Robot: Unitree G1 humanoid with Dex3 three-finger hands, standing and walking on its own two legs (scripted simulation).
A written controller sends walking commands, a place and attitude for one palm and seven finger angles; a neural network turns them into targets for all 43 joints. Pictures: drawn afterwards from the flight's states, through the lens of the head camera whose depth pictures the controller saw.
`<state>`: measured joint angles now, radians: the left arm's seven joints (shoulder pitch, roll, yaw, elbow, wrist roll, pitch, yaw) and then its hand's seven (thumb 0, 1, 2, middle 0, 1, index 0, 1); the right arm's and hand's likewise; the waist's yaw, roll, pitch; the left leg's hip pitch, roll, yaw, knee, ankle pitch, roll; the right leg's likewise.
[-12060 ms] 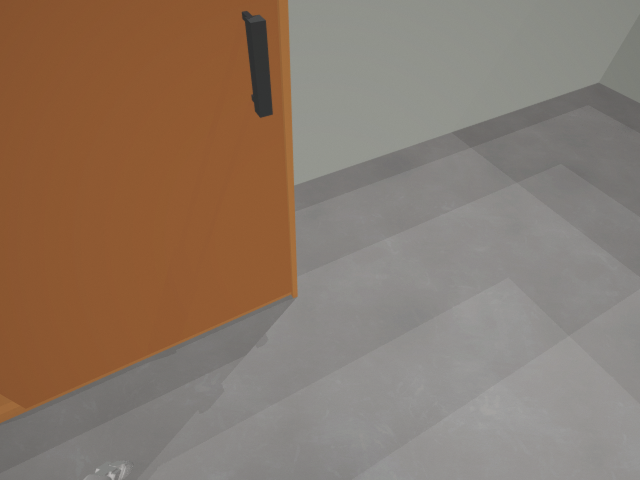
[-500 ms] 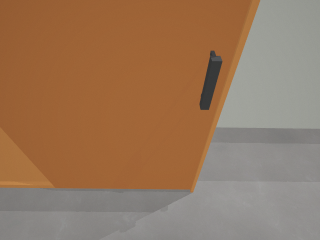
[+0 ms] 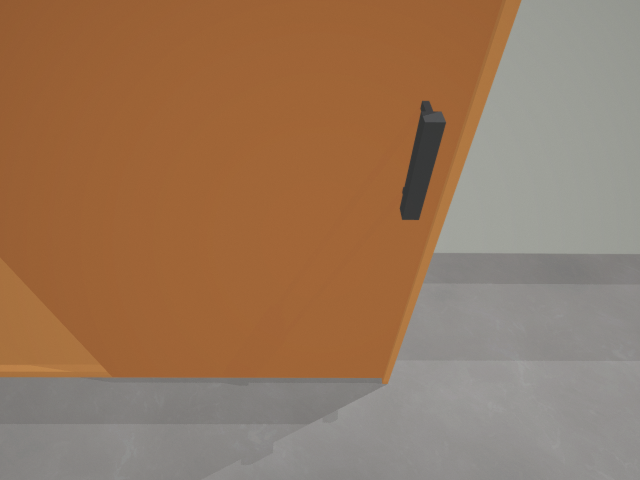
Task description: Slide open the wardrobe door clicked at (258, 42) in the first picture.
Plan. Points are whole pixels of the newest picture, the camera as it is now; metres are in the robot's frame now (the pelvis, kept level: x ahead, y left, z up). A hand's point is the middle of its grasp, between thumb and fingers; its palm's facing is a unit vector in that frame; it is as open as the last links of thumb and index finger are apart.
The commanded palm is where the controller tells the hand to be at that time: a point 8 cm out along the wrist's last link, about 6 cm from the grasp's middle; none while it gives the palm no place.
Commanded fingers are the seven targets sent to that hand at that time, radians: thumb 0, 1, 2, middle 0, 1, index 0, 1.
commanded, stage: look again from close up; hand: right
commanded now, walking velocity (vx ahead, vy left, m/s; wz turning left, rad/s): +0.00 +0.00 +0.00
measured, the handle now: (417, 162) +0.53 -0.11 +0.13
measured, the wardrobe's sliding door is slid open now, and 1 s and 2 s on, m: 0.00 0.00 0.00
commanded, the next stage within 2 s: shuffle to correct the standing spot in 0.40 s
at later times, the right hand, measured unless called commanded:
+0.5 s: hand out of the picture -0.01 -0.16 -0.18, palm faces +0.03 +0.99 -0.16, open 7.4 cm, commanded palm none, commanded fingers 0.00 -0.90 -0.90 0.20 0.30 0.20 0.30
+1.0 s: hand out of the picture +0.04 -0.15 -0.18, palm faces +0.05 +0.99 -0.15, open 7.4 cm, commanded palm none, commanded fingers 0.00 -0.90 -0.90 0.20 0.30 0.20 0.30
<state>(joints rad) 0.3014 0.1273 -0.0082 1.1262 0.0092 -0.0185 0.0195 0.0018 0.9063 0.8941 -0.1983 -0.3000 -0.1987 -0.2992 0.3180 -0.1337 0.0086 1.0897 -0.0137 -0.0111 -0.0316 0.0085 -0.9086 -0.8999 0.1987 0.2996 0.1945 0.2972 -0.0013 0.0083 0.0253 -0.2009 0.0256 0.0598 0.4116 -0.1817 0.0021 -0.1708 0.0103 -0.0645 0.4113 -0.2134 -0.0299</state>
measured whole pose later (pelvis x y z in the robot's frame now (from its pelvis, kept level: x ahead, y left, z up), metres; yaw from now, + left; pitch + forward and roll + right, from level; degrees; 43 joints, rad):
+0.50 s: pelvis +0.01 +0.00 +0.00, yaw +0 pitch -1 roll +0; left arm 0.30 0.12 -0.01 1.13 0.01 -0.02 0.02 0.00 0.91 0.89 -0.20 -0.30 -0.20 -0.30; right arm 0.32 -0.13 0.01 1.09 -0.01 -0.01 -0.03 0.01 -0.91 -0.90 0.20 0.30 0.19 0.30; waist 0.00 0.01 0.03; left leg -0.20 0.02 0.06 0.41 -0.19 0.00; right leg -0.17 0.01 -0.07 0.41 -0.22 -0.03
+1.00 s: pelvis +0.06 +0.00 +0.00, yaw +0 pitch +0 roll +0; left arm 0.31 0.10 0.00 1.11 0.01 -0.02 0.06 0.01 0.91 0.89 -0.20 -0.30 -0.20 -0.30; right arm 0.34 -0.10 -0.01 1.08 -0.01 -0.01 -0.04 0.01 -0.91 -0.90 0.20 0.30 0.19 0.30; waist 0.00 0.02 0.05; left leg -0.20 0.02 0.05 0.53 -0.30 0.00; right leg -0.15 0.00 -0.07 0.49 -0.32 -0.02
